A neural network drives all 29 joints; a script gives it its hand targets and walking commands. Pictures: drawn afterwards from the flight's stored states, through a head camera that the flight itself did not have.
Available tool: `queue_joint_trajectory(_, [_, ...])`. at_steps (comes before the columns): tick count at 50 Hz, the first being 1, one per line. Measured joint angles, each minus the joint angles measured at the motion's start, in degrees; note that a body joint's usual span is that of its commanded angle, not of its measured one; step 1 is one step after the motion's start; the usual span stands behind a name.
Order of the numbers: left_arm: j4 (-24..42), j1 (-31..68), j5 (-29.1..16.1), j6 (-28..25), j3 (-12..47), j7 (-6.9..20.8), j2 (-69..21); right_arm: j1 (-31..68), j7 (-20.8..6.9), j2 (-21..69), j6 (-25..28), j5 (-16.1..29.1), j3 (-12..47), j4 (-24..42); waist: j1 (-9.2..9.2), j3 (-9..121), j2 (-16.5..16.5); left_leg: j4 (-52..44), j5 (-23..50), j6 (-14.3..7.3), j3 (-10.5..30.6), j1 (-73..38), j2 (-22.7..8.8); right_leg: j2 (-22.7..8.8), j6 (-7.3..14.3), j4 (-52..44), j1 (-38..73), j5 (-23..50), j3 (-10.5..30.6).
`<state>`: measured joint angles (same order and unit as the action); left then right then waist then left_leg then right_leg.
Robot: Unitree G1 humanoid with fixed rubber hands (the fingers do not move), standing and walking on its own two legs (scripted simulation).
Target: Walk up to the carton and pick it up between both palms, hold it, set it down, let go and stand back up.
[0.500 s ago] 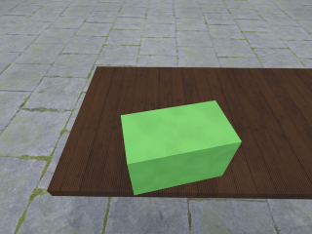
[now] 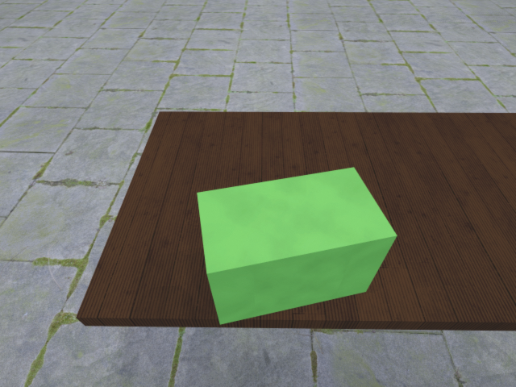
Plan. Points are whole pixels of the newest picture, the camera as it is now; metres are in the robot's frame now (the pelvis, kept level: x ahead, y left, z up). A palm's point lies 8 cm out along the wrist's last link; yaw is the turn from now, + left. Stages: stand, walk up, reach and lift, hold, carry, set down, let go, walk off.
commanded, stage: walk up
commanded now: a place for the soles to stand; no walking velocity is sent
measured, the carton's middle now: (287, 245) +0.39 -0.03 -0.03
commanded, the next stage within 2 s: reach and lift in 0.02 s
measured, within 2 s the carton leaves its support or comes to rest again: neither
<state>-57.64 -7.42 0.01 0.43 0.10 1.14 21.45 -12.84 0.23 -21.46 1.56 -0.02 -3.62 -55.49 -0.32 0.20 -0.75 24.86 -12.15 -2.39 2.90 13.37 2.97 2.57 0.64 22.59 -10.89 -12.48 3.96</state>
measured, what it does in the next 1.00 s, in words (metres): stands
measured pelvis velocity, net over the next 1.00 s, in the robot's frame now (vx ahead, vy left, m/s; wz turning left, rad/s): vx -0.04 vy -0.02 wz -0.03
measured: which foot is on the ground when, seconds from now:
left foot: down 0.00-1.00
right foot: down 0.00-1.00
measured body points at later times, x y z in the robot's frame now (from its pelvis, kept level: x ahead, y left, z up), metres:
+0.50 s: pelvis -0.01 -0.02 -0.01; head +0.01 -0.02 +0.44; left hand +0.19 +0.24 -0.09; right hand +0.14 -0.33 -0.10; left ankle +0.01 +0.09 -0.74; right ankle -0.01 -0.12 -0.74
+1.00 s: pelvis -0.04 -0.02 -0.01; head -0.06 -0.01 +0.44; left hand +0.13 +0.25 -0.07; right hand +0.12 -0.31 -0.07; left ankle +0.01 +0.09 -0.74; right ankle -0.01 -0.12 -0.74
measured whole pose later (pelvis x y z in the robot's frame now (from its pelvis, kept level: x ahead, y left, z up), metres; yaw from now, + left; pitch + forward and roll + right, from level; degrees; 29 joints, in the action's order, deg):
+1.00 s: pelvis -0.04 -0.02 -0.01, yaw -2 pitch -3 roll +0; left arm -22.7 -14.6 0.0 10.3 0.1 -7.9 16.8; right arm -8.4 -10.7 -21.3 9.3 2.6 -4.1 -44.2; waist 1.3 -0.7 -0.6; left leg 28.6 -11.6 -0.1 1.7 14.0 0.9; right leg 4.3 1.5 27.6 -12.7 -11.5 3.9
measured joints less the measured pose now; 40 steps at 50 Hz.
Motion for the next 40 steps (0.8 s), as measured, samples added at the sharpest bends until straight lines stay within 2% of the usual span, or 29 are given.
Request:
queue_joint_trajectory(2, [0.00, 0.00, 0.00, 0.00, 0.00, 0.00, 0.00, 0.00, 0.00, 0.00, 0.00, 0.00, 0.00, 0.00, 0.01, 0.00, 0.00, -0.08, 0.01, 0.00, 0.00, -0.02, 0.00, -0.01, 0.00, -0.04, 0.00, 0.00, 0.00])
queue_joint_trajectory(4, [3.12, 1.23, 0.02, 5.92, -0.02, -1.17, -0.01, 2.17, -0.74, 0.00, 1.94, 0.00, -0.01, -1.65, 0.08, -2.46, 0.00, 1.77, -0.78, 0.54, -0.30, -0.02, 0.00, -0.02, 0.00, 2.49, -0.40, -1.06, -0.02])
queue_joint_trajectory(7, [8.93, 5.28, 0.00, 16.86, 0.00, -2.96, -0.01, 7.33, -3.78, 0.00, 2.34, 0.00, -0.31, -1.86, -0.16, -9.09, -0.01, 7.51, -3.58, 0.59, -1.20, 0.11, 0.00, 0.02, 0.00, 9.43, -1.28, -4.08, -0.02])
queue_joint_trajectory(9, [12.29, 7.75, -0.01, 21.32, 0.01, -3.06, -0.02, 9.64, -5.08, 0.00, 2.36, 0.00, -0.33, -1.61, -0.41, -11.85, -0.01, 11.01, -5.30, 0.55, -1.43, 0.77, 0.00, 0.18, 0.00, 13.27, -2.11, -5.98, -0.02])
queue_joint_trajectory(11, [17.11, 8.49, -0.01, 23.36, 0.02, -3.09, -0.20, 10.02, -5.57, 0.07, 2.42, 0.00, -0.36, -0.40, -0.45, -13.22, -0.01, 13.05, -6.47, 0.56, -1.55, 0.81, 0.00, 0.29, 0.00, 15.63, -2.31, -7.33, -0.01])
queue_joint_trajectory(16, [27.26, 7.25, -0.01, 23.47, 0.02, -3.08, -1.17, 9.77, -5.60, 0.14, 4.01, 0.01, -0.37, 1.19, -1.13, -11.70, 0.06, 13.53, -7.10, 1.29, -1.53, 0.82, -0.40, 0.68, 0.21, 16.15, -2.39, -8.00, -0.03])
queue_joint_trajectory(18, [29.45, 6.34, -0.01, 22.87, 0.01, -3.11, -1.72, 9.35, -5.70, 0.14, 5.23, 0.01, -0.36, 2.20, -1.17, -9.91, 0.17, 12.86, -6.97, 1.57, -1.48, 0.82, -0.83, 1.07, 0.41, 15.16, -2.32, -7.58, -0.03])
queue_joint_trajectory(23, [29.97, 3.63, -0.01, 22.14, 0.01, -3.12, -3.01, 9.11, -5.90, 0.14, 6.63, 0.00, -0.36, 2.50, -0.64, -4.83, 0.17, 9.06, -5.06, 2.10, -1.28, 0.81, -1.64, 1.64, 0.73, 10.91, -2.21, -5.21, -0.03])
queue_joint_trajectory(28, [29.98, 0.60, -0.01, 20.83, -0.01, -3.30, -3.21, 9.11, -5.97, 0.14, 6.66, 0.00, -0.35, 2.53, 0.99, -3.81, 0.18, 5.81, -2.66, 2.27, -1.17, 0.71, -1.98, 1.80, 0.86, 7.64, -2.13, -2.74, -0.03])
queue_joint_trajectory(35, [30.87, -4.12, 0.01, 16.43, -0.02, -5.30, -3.21, 7.79, -6.81, 0.14, 7.16, 0.00, -0.35, 4.76, 2.87, -3.77, 0.18, 3.80, -0.43, 2.32, -1.15, 0.68, -2.05, 1.75, 0.86, 5.55, -2.07, -0.48, -0.03])
queue_joint_trajectory(40, [33.34, -6.81, 0.00, 12.62, -0.01, -6.84, -3.21, 5.93, -7.64, 0.14, 7.75, 0.00, -0.34, 7.69, 3.39, -3.19, 0.18, 3.79, 0.17, 2.32, -1.16, 0.68, -2.06, 1.73, 0.86, 5.23, -1.92, 0.30, -0.02])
